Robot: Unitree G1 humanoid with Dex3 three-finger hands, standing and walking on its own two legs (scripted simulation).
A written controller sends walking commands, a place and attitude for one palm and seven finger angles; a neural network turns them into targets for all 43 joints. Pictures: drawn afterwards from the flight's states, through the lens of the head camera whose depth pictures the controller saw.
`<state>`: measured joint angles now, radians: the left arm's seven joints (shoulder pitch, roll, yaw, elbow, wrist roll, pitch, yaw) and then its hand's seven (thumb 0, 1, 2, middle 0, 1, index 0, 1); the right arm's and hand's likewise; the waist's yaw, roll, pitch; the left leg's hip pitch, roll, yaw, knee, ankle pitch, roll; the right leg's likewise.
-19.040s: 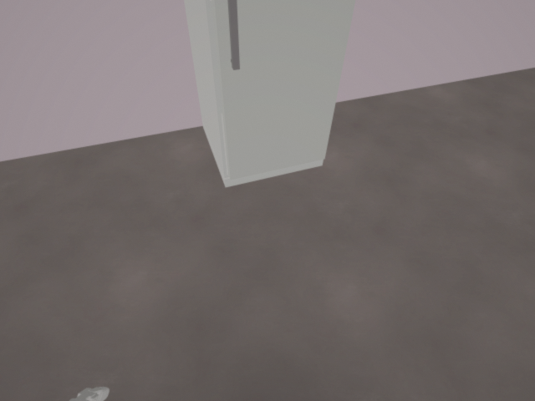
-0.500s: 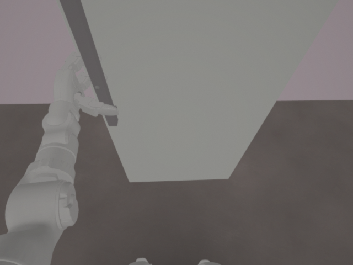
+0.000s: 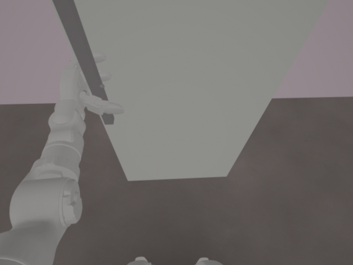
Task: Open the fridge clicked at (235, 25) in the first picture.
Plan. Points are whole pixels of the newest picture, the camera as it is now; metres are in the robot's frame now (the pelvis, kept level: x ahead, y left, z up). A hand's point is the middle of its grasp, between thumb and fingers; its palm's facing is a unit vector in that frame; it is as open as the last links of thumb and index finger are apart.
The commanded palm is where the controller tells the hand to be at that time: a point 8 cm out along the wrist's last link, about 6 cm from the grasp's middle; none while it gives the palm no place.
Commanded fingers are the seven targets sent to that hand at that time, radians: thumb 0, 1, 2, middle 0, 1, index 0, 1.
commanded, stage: slide the fingers in behind the handle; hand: left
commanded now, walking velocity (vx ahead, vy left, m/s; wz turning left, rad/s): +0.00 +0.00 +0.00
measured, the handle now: (85, 46) +0.53 +0.17 +0.19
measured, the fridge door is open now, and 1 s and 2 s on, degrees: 0 0 0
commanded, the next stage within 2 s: grip the handle and tug to test in 0.36 s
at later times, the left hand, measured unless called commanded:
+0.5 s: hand (102, 86) +0.49 +0.15 +0.12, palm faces +0.01 -1.00 +0.00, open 13.8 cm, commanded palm +0.46 +0.20 +0.12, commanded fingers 0.00 -0.36 0.36 -0.31 -1.22 -0.31 -1.22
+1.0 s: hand (103, 85) +0.49 +0.15 +0.12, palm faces +0.02 -1.00 +0.00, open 7.8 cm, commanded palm +0.46 +0.20 +0.12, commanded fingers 0.00 0.81 0.86 -0.44 -1.39 -0.44 -1.39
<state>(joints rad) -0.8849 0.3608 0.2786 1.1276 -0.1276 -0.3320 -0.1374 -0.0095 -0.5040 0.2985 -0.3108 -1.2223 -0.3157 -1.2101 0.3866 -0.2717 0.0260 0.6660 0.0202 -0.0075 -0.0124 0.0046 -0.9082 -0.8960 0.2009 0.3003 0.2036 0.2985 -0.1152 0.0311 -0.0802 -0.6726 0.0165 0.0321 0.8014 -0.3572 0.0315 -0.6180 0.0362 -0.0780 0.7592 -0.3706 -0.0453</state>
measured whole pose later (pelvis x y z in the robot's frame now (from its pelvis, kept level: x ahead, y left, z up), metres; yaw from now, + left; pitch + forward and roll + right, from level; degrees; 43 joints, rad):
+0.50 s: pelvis +0.00 +0.00 +0.00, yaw +0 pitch +13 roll -1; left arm -0.87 0.37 0.30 1.12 -0.13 -0.33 -0.15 -0.01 -0.50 0.30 -0.33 -1.22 -0.33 -1.22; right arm 0.39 -0.27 0.03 0.66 0.02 0.00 -0.02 0.00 -0.91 -0.90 0.20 0.30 0.20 0.30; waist -0.12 0.03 -0.08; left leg -0.66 0.02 0.04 0.79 -0.35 0.03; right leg -0.61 0.04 -0.07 0.75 -0.37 -0.05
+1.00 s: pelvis +0.01 +0.00 +0.00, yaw -1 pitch +13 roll -1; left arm -0.84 0.34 0.28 1.08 -0.12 -0.33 -0.12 0.00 0.36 0.67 -0.40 -1.32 -0.40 -1.32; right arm 0.39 -0.26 0.02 0.66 0.02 0.00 -0.01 0.00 -0.91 -0.90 0.20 0.30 0.20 0.30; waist -0.11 0.03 -0.09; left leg -0.64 0.02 0.05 0.78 -0.36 0.03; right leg -0.60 0.04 -0.06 0.75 -0.37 -0.04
